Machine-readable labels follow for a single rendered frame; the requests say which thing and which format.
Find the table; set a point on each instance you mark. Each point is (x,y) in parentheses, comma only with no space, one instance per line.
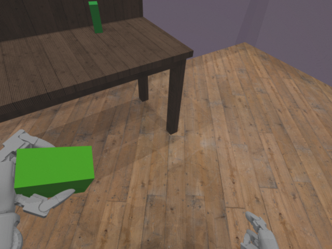
(50,54)

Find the robot left forearm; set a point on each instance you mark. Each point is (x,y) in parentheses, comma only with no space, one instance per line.
(10,236)

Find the sponge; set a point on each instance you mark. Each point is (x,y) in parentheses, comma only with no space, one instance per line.
(49,171)

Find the right robot hand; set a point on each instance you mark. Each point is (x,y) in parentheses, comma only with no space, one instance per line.
(265,238)

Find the left robot hand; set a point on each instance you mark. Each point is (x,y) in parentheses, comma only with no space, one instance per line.
(36,205)

